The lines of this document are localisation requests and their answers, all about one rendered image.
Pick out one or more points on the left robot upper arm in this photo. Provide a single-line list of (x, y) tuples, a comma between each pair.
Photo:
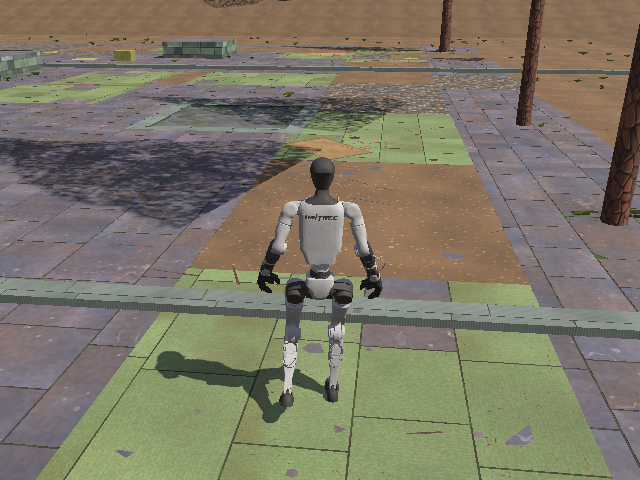
[(289, 210)]

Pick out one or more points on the left robot forearm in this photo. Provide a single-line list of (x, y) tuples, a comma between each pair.
[(269, 261)]

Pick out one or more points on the robot right foot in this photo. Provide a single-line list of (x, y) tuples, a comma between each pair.
[(332, 394)]

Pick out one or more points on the right robot forearm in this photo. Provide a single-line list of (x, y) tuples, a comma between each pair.
[(370, 265)]

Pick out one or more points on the left robot hand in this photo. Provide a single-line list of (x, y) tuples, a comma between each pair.
[(270, 279)]

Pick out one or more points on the right robot upper arm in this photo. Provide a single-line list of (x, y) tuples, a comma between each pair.
[(353, 212)]

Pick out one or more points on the humanoid robot torso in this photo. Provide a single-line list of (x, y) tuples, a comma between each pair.
[(320, 234)]

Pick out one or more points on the right robot hand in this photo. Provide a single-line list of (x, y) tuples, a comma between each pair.
[(369, 285)]

